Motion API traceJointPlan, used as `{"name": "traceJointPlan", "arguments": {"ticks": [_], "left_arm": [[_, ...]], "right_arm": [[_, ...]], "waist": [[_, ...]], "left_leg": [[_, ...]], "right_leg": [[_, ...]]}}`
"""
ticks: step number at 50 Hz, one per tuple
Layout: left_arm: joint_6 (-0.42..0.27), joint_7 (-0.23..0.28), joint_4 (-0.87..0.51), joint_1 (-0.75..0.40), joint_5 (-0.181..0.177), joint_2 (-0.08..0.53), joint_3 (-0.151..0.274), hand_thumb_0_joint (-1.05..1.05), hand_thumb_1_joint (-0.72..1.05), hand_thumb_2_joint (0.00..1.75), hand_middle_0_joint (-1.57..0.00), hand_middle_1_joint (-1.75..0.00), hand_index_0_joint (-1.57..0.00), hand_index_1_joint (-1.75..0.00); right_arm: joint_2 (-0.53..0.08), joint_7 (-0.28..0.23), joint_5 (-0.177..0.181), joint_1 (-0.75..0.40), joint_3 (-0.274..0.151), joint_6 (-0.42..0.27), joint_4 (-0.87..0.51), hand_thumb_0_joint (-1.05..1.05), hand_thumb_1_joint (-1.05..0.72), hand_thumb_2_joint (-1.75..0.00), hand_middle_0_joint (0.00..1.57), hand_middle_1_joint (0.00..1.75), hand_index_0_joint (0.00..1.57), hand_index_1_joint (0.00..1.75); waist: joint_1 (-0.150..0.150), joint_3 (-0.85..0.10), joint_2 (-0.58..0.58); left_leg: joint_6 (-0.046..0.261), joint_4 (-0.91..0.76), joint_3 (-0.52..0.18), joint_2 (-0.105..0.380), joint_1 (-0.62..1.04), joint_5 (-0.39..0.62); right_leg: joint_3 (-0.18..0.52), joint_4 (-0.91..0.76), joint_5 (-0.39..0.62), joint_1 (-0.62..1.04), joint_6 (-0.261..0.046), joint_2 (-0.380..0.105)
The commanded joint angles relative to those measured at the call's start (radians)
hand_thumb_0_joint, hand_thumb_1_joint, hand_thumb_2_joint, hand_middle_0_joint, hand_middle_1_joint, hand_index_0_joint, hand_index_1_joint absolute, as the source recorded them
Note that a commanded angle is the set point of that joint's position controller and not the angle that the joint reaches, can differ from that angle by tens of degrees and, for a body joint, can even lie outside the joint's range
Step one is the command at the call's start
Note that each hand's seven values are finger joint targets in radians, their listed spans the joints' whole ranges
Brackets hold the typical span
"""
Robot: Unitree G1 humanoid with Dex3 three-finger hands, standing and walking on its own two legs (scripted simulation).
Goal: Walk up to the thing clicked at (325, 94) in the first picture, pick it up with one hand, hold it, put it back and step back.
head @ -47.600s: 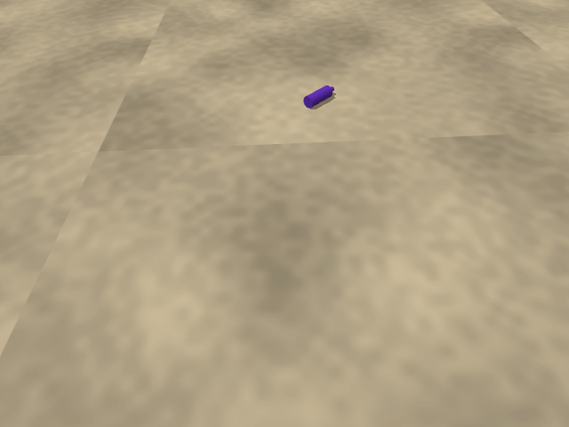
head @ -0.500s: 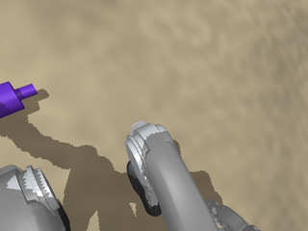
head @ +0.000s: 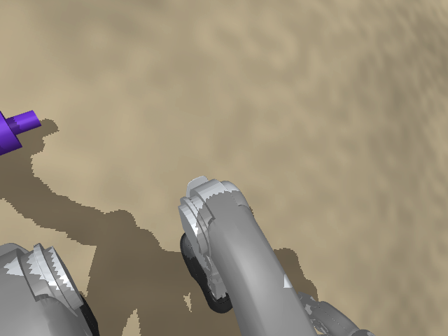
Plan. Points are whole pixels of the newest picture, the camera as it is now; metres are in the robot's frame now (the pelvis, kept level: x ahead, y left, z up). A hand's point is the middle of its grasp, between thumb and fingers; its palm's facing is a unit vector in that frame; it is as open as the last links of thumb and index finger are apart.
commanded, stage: open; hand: left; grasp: from above
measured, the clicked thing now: out of the picture +0.48 +0.28 -0.27
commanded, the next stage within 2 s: withdraw in 0.30 s
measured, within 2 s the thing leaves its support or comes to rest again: neither
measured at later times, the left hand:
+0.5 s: hand out of the picture +0.45 +0.29 -0.23, palm faces -0.40 -0.18 -0.90, open 13.4 cm
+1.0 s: hand out of the picture +0.44 +0.33 -0.04, palm faces -0.40 -0.12 -0.91, open 14.2 cm
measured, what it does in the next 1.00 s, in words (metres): rises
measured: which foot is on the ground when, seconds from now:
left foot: down 0.00-1.00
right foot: down 0.00-1.00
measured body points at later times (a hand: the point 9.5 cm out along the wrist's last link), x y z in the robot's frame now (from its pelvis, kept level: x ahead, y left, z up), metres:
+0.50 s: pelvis +0.00 +0.00 +0.00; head +0.26 +0.12 +0.35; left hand +0.47 +0.30 -0.18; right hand +0.04 -0.25 -0.06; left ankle +0.06 +0.14 -0.27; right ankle +0.11 -0.13 -0.27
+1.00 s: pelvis -0.01 -0.01 +0.05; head +0.19 +0.06 +0.45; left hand +0.46 +0.33 +0.01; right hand +0.12 -0.26 -0.06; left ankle +0.06 +0.14 -0.27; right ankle +0.11 -0.13 -0.27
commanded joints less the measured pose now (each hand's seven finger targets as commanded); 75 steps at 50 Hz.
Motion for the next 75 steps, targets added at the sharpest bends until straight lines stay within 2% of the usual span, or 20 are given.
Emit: {"name": "traceJointPlan", "arguments": {"ticks": [1, 8, 11, 24, 25, 28, 32, 34, 38, 40, 43, 45, 47, 51, 54, 58, 61, 65, 69, 75], "left_arm": [[-0.001, 0.028, -0.107, -0.26, -0.013, 0.19, 0.001, 0.0, -0.34, 0.84, -0.22, -0.89, -0.23, -0.88], [-0.019, 0.02, -0.122, -0.267, 0.003, 0.196, 0.009, 0.0, -0.37, 0.93, -0.18, -0.96, -0.19, -0.95], [-0.025, 0.016, -0.124, -0.281, -0.002, 0.158, -0.028, 0.0, -0.39, 0.98, -0.17, -1.0, -0.17, -1.0], [-0.016, 0.038, -0.144, -0.279, -0.001, 0.227, 0.011, 0.0, -0.52, 0.98, -0.07, -1.0, -0.08, -0.99], [-0.017, 0.044, -0.178, -0.253, 0.003, 0.26, 0.047, 0.0, -0.52, 0.98, -0.07, -1.0, -0.08, -0.99], [-0.011, 0.026, -0.247, -0.243, 0.014, 0.252, 0.037, 0.0, -0.53, 0.98, -0.08, -0.99, -0.08, -0.99], [0.011, -0.01, -0.505, -0.204, -0.009, 0.215, 0.065, 0.0, -0.53, 0.99, -0.08, -0.97, -0.08, -0.98], [0.044, -0.041, -0.541, -0.148, -0.023, 0.136, 0.035, 0.0, -0.53, 0.98, -0.08, -0.97, -0.08, -0.97], [0.113, -0.139, -0.61, -0.146, -0.059, 0.065, -0.011, 0.0, -0.54, 1.0, -0.07, -0.98, -0.06, -0.98], [0.136, -0.201, -0.636, -0.174, -0.08, 0.04, -0.033, 0.0, -0.54, 1.01, -0.07, -0.98, -0.06, -0.99], [0.144, -0.314, -0.636, -0.223, -0.133, -0.087, -0.114, 0.0, -0.56, 1.02, -0.08, -0.98, -0.06, -1.0], [0.133, -0.391, -0.6, -0.222, -0.145, -0.11, -0.156, 0.0, -0.57, 1.04, -0.07, -0.99, -0.05, -1.02], [0.121, -0.45, -0.575, -0.196, -0.148, -0.11, -0.171, 0.0, -0.56, 1.03, -0.07, -1.0, -0.06, -1.02], [0.079, -0.502, -0.541, -0.207, -0.134, -0.119, -0.186, 0.0, -0.54, 1.03, -0.07, -1.0, -0.06, -1.01], [0.039, -0.488, -0.517, -0.228, -0.091, -0.058, -0.163, 0.0, -0.52, 1.02, -0.07, -0.99, -0.07, -1.0], [-0.023, -0.406, -0.489, -0.298, -0.026, 0.056, -0.098, 0.0, -0.52, 1.01, -0.08, -0.99, -0.07, -1.0], [-0.057, -0.33, -0.404, -0.329, 0.023, 0.04, -0.102, 0.0, -0.51, 1.0, -0.07, -0.99, -0.07, -0.99], [-0.079, -0.231, -0.377, -0.377, 0.055, 0.113, -0.047, 0.0, -0.51, 0.99, -0.07, -0.99, -0.07, -0.99], [-0.069, -0.163, -0.448, -0.431, 0.056, 0.104, -0.032, 0.0, -0.5, 0.97, -0.07, -0.99, -0.08, -0.98], [0.002, -0.139, -0.579, -0.399, -0.005, 0.086, -0.018, 0.0, -0.44, 0.92, -0.11, -0.96, -0.12, -0.94]], "right_arm": [[-0.313, -0.01, 0.011, 0.177, -0.09, 0.006, 0.013, 0.0, -0.89, -0.9, 0.2, 0.3, 0.2, 0.3], [-0.313, -0.009, 0.006, 0.196, -0.094, 0.001, 0.023, 0.0, -0.89, -0.9, 0.2, 0.3, 0.2, 0.3], [-0.31, -0.011, 0.009, 0.18, -0.094, -0.002, 0.012, 0.0, -0.89, -0.9, 0.2, 0.3, 0.2, 0.3], [-0.312, -0.016, 0.007, 0.18, -0.085, 0.007, -0.007, 0.0, -0.9, -0.9, 0.2, 0.3, 0.2, 0.3], [-0.316, -0.019, 0.006, 0.186, -0.088, 0.013, 0.0, 0.0, -0.9, -0.9, 0.2, 0.3, 0.2, 0.3], [-0.304, -0.017, 0.011, 0.168, -0.104, 0.017, -0.005, 0.0, -0.9, -0.9, 0.2, 0.3, 0.2, 0.3], [-0.282, -0.005, 0.043, 0.162, -0.162, 0.035, -0.005, 0.0, -0.9, -0.9, 0.2, 0.3, 0.2, 0.3], [-0.265, 0.003, 0.064, 0.17, -0.19, 0.06, -0.001, 0.0, -0.9, -0.9, 0.2, 0.3, 0.2, 0.3], [-0.246, 0.002, 0.115, 0.201, -0.241, 0.118, 0.005, 0.0, -0.9, -0.9, 0.2, 0.3, 0.2, 0.3], [-0.237, -0.006, 0.126, 0.229, -0.258, 0.147, 0.005, 0.0, -0.9, -0.9, 0.2, 0.3, 0.2, 0.3], [-0.228, -0.03, 0.143, 0.237, -0.285, 0.183, -0.003, 0.0, -0.91, -0.91, 0.2, 0.3, 0.2, 0.3], [-0.222, -0.053, 0.153, 0.236, -0.292, 0.204, -0.013, 0.0, -0.91, -0.91, 0.2, 0.3, 0.2, 0.3], [-0.216, -0.079, 0.16, 0.233, -0.292, 0.224, -0.031, 0.0, -0.9, -0.91, 0.2, 0.3, 0.2, 0.3], [-0.206, -0.135, 0.165, 0.219, -0.274, 0.251, -0.06, 0.0, -0.9, -0.9, 0.2, 0.3, 0.2, 0.3], [-0.199, -0.17, 0.165, 0.203, -0.249, 0.259, -0.077, 0.0, -0.89, -0.9, 0.2, 0.3, 0.2, 0.3], [-0.177, -0.184, 0.145, 0.18, -0.211, 0.259, -0.078, 0.0, -0.89, -0.9, 0.2, 0.3, 0.2, 0.3], [-0.179, -0.185, 0.126, 0.185, -0.195, 0.249, -0.07, 0.0, -0.89, -0.9, 0.2, 0.3, 0.2, 0.3], [-0.195, -0.184, 0.099, 0.203, -0.191, 0.231, -0.057, 0.0, -0.89, -0.89, 0.2, 0.3, 0.2, 0.3], [-0.214, -0.185, 0.081, 0.22, -0.207, 0.204, -0.03, 0.0, -0.89, -0.89, 0.2, 0.3, 0.2, 0.3], [-0.221, -0.168, 0.095, 0.251, -0.246, 0.185, -0.012, 0.0, -0.89, -0.89, 0.2, 0.3, 0.2, 0.3]], "waist": [[-0.038, -0.632, 0.485], [-0.047, -0.62, 0.492], [-0.052, -0.622, 0.471], [-0.032, -0.641, 0.474], [-0.009, -0.679, 0.505], [-0.005, -0.704, 0.55], [0.088, -0.9, 0.699], [0.108, -0.93, 0.683], [0.127, -0.908, 0.57], [0.113, -0.879, 0.472], [0.09, -0.824, 0.387], [0.081, -0.769, 0.305], [0.1, -0.73, 0.235], [0.113, -0.66, 0.173], [0.124, -0.645, 0.179], [0.136, -0.726, 0.252], [0.094, -0.701, 0.287], [0.101, -0.787, 0.399], [0.078, -0.849, 0.487], [0.098, -0.997, 0.563]], "left_leg": [[0.041, -0.248, 0.15, 0.023, 0.496, 0.201], [0.04, -0.249, 0.152, 0.019, 0.499, 0.188], [0.043, -0.238, 0.153, 0.02, 0.492, 0.179], [0.045, -0.245, 0.156, 0.022, 0.489, 0.189], [0.04, -0.261, 0.155, 0.021, 0.517, 0.208], [0.036, -0.263, 0.163, 0.021, 0.546, 0.2], [0.019, -0.307, 0.174, 0.013, 0.674, 0.276], [0.021, -0.314, 0.186, 0.01, 0.675, 0.297], [0.044, -0.343, 0.218, 0.003, 0.586, 0.266], [0.055, -0.369, 0.222, -0.001, 0.548, 0.248], [0.058, -0.42, 0.208, -0.008, 0.554, 0.175], [0.062, -0.439, 0.205, -0.013, 0.512, 0.123], [0.065, -0.456, 0.218, -0.022, 0.48, 0.09], [0.064, -0.478, 0.235, -0.036, 0.459, 0.068], [0.065, -0.48, 0.24, -0.042, 0.446, 0.05], [0.065, -0.442, 0.252, -0.04, 0.454, 0.095], [0.063, -0.415, 0.251, -0.042, 0.451, 0.071], [0.05, -0.389, 0.247, -0.04, 0.511, 0.08], [0.041, -0.385, 0.243, -0.037, 0.589, 0.089], [0.036, -0.399, 0.247, -0.025, 0.691, 0.149]], "right_leg": [[-0.17, -0.219, 0.307, 0.341, -0.095, 0.02], [-0.171, -0.222, 0.289, 0.333, -0.095, 0.015], [-0.163, -0.226, 0.289, 0.339, -0.093, 0.017], [-0.156, -0.232, 0.295, 0.363, -0.094, 0.016], [-0.161, -0.231, 0.306, 0.378, -0.097, 0.015], [-0.155, -0.222, 0.301, 0.361, -0.102, 0.013], [-0.145, -0.206, 0.34, 0.338, -0.116, -0.001], [-0.128, -0.216, 0.357, 0.326, -0.118, 0.002], [-0.084, -0.281, 0.342, 0.344, -0.111, 0.003], [-0.072, -0.323, 0.326, 0.378, -0.106, 0.001], [-0.063, -0.376, 0.24, 0.347, -0.112, -0.007], [-0.045, -0.407, 0.163, 0.365, -0.119, -0.005], [-0.03, -0.444, 0.111, 0.393, -0.122, -0.012], [-0.021, -0.48, 0.075, 0.389, -0.127, -0.027], [-0.021, -0.467, 0.062, 0.358, -0.127, -0.034], [0.002, -0.411, 0.101, 0.373, -0.119, -0.037], [-0.005, -0.39, 0.089, 0.318, -0.118, -0.038], [-0.004, -0.35, 0.087, 0.315, -0.123, -0.04], [-0.044, -0.319, 0.123, 0.258, -0.121, -0.044], [-0.062, -0.301, 0.204, 0.266, -0.126, -0.049]]}}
